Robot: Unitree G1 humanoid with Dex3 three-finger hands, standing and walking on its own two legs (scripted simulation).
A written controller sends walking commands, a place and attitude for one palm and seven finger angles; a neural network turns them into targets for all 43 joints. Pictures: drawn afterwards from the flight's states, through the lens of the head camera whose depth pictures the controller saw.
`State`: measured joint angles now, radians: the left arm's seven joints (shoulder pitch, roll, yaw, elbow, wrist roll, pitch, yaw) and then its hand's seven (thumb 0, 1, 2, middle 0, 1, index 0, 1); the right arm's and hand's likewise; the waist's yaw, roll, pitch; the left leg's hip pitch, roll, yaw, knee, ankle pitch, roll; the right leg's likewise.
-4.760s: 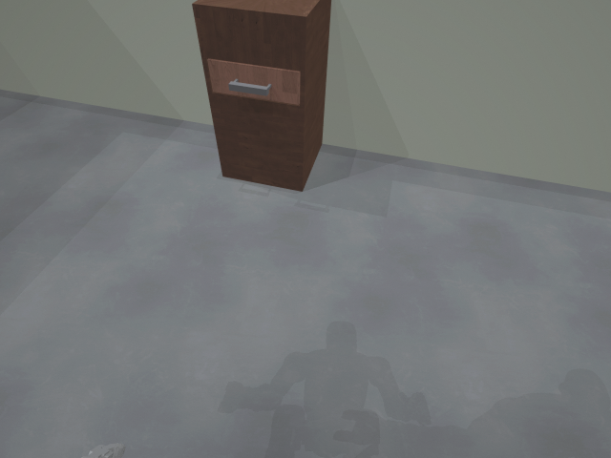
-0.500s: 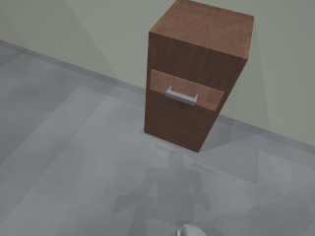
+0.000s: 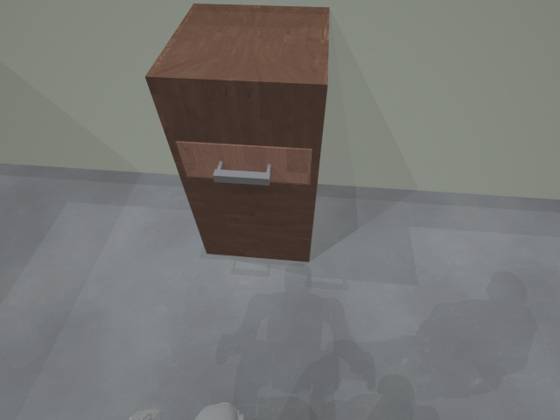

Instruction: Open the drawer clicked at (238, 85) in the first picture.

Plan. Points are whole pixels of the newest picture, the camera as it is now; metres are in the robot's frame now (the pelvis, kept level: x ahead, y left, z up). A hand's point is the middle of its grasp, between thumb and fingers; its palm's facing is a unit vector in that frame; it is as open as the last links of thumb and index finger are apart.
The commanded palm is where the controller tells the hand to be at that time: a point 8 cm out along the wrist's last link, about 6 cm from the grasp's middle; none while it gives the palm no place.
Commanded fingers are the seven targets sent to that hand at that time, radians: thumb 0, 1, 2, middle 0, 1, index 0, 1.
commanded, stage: take the last steps up to it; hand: left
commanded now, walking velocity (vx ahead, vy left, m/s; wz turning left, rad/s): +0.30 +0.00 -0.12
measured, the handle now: (243, 171) +0.78 +0.14 -0.23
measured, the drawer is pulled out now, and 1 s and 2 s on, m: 0.00 0.00 0.00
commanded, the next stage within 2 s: come to a stop and stand still in 0.78 s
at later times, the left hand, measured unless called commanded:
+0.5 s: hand out of the picture +0.14 +0.19 -0.17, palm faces -0.10 -0.98 -0.17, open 7.4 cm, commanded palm none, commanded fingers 0.00 0.90 0.90 -0.20 -0.30 -0.20 -0.30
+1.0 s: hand (230, 366) +0.23 +0.10 -0.17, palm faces +0.00 -0.98 -0.18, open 7.3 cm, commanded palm none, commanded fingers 0.00 0.90 0.90 -0.20 -0.30 -0.20 -0.30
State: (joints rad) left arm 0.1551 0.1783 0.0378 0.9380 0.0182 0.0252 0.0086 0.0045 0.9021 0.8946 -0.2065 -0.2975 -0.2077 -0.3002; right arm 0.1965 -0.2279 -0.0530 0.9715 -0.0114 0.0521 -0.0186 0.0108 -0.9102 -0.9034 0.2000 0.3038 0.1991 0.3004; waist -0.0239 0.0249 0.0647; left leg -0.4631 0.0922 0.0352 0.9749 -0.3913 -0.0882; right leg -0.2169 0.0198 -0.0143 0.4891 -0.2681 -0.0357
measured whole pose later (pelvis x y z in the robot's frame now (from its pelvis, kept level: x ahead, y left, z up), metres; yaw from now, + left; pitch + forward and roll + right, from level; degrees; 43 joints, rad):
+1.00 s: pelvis +0.23 -0.06 +0.00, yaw -4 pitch -1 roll -1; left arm 0.31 0.11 0.02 1.11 0.02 -0.04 0.03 0.00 0.93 0.89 -0.20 -0.30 -0.20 -0.30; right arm 0.17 -0.18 -0.04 1.04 -0.01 -0.01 -0.01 0.01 -0.92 -0.90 0.20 0.30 0.20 0.30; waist 0.02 0.04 0.01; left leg -0.44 0.10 0.07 0.73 -0.24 -0.03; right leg -0.10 0.01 -0.18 0.37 -0.26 -0.06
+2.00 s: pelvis +0.20 -0.08 +0.00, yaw -3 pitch +0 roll +0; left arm 0.31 0.15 0.03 1.12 0.01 0.02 0.03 0.01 0.91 0.89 -0.21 -0.30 -0.21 -0.30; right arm 0.18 -0.20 -0.03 1.04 -0.01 0.01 -0.02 0.01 -0.91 -0.90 0.20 0.30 0.20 0.30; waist 0.04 0.03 0.04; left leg -0.19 0.06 0.01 0.45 -0.25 -0.04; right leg -0.21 -0.03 -0.10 0.51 -0.31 -0.01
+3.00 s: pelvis +0.20 -0.05 +0.00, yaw -5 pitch -1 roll +0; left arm 0.28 0.15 -0.01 1.11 0.01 0.00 0.03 0.01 0.91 0.89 -0.20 -0.30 -0.20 -0.30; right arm 0.30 -0.17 0.02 1.07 -0.01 -0.02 -0.03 0.02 -0.92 -0.90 0.20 0.30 0.20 0.30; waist 0.00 0.01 0.02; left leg -0.18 0.03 0.06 0.52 -0.32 0.00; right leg -0.20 -0.06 -0.05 0.53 -0.31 0.02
